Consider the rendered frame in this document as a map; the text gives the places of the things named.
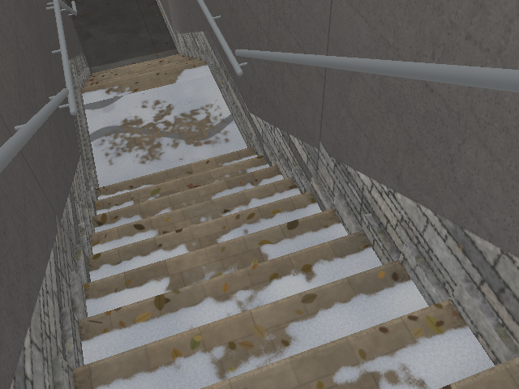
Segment stairs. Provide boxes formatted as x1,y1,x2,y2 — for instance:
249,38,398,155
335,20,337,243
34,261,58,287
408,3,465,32
83,54,201,87
72,147,519,389

